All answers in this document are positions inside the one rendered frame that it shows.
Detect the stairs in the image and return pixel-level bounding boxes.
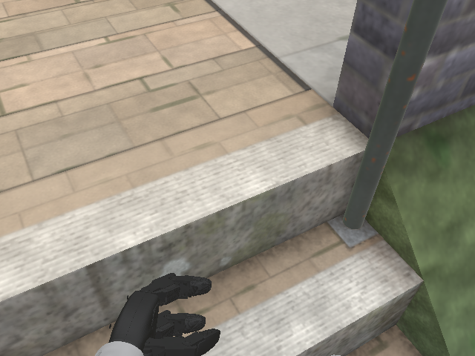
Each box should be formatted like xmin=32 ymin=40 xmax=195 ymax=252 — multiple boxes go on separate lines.
xmin=0 ymin=151 xmax=424 ymax=356

